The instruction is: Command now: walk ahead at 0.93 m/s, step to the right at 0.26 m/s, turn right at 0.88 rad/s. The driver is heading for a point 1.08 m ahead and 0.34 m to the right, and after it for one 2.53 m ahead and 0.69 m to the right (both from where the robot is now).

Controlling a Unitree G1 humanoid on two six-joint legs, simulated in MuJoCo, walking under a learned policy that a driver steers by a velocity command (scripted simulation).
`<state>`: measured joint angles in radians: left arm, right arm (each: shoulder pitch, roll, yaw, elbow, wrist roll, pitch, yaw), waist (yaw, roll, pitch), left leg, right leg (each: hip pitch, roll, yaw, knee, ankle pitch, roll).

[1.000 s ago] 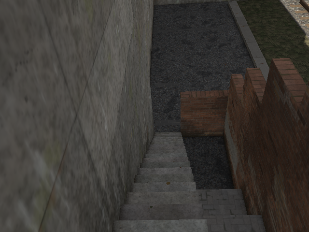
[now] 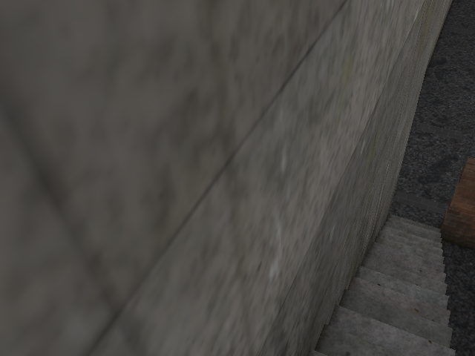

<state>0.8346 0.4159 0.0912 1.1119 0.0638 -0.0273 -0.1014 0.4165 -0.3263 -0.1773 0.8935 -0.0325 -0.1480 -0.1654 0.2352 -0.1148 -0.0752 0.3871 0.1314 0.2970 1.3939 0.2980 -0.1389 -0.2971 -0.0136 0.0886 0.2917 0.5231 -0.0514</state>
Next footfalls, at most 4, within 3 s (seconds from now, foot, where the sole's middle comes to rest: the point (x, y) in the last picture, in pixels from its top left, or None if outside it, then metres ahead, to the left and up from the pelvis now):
0.08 right None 0.17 -0.02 -1.01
0.52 left None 0.61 -0.09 -1.37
0.56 right None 0.66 -0.38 -1.46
1.38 left None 1.65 -1.21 -3.96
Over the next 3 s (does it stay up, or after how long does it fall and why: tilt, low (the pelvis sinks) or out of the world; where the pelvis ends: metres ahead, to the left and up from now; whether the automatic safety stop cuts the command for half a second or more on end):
falls after 1.56 s (tilt)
